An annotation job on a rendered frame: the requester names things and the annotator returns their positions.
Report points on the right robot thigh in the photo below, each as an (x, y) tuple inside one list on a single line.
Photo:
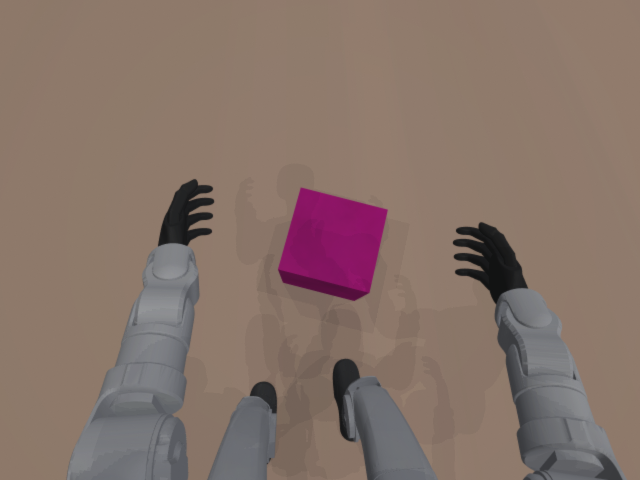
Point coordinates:
[(391, 450)]

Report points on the left robot forearm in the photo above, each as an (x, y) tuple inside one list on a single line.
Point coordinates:
[(148, 374)]

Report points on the robot right hand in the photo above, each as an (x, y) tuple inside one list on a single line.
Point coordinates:
[(502, 270)]

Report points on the carton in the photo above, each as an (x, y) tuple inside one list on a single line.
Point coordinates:
[(332, 245)]

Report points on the right robot forearm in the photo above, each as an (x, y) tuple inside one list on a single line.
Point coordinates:
[(557, 429)]

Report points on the robot left hand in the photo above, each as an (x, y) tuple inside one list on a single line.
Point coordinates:
[(177, 221)]

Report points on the robot left upper arm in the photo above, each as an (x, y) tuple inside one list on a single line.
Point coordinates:
[(134, 447)]

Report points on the right robot shin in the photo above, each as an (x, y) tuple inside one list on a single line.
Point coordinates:
[(363, 381)]

